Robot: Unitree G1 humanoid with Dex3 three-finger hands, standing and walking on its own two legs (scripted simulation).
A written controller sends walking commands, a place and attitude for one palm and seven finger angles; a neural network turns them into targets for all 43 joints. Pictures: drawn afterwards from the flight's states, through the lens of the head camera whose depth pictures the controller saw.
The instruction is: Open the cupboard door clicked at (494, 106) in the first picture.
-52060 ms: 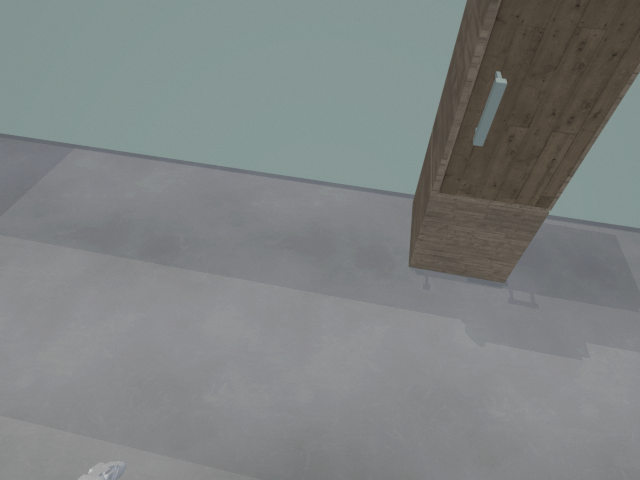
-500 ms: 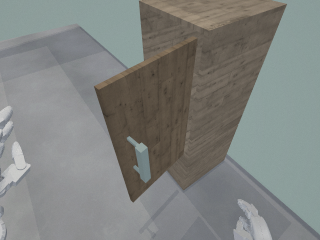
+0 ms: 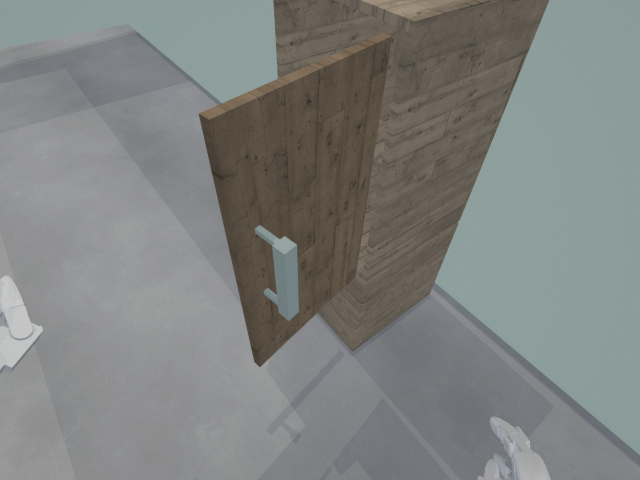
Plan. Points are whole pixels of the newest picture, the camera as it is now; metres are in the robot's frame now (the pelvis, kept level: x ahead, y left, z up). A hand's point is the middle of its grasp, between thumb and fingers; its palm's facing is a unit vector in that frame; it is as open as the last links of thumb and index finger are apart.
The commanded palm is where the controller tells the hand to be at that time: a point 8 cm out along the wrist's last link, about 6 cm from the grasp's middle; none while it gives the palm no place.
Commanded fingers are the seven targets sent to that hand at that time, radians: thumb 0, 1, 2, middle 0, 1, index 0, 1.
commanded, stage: step back with the hand held close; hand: left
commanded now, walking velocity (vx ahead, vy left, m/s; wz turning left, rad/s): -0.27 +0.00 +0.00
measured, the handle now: (276, 274) +0.42 +0.10 -0.01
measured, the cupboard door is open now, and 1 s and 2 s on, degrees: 100 100 100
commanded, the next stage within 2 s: stop stepping back and stand still in 0.66 s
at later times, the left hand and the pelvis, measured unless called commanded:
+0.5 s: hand (29, 394) +0.15 +0.24 +0.18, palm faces +0.34 -0.81 -0.48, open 7.4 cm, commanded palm +0.07 +0.29 +0.19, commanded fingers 0.00 0.90 0.90 -0.20 -0.30 -0.20 -0.30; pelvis -0.07 -0.01 +0.02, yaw -1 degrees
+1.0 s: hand out of the picture +0.00 +0.21 +0.19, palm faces +0.38 -0.80 -0.46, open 7.4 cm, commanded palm -0.06 +0.26 +0.19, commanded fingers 0.00 0.90 0.90 -0.20 -0.30 -0.20 -0.30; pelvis -0.20 -0.04 +0.02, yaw -2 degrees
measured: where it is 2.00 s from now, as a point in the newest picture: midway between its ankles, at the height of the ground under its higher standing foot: outside the picture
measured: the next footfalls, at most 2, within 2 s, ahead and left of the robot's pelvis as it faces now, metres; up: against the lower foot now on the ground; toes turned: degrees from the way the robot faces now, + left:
right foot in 0.28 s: +0.00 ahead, -0.11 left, +0.00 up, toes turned +2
left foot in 0.52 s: -0.03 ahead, +0.10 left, +0.00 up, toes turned +0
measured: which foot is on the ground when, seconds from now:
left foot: down 0.00-0.38, up 0.40-0.50, down 0.52-0.84, up 0.86-1.00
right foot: down 0.00-0.14, up 0.16-0.26, down 0.28-0.56, up 0.58-0.82, down 0.84-1.00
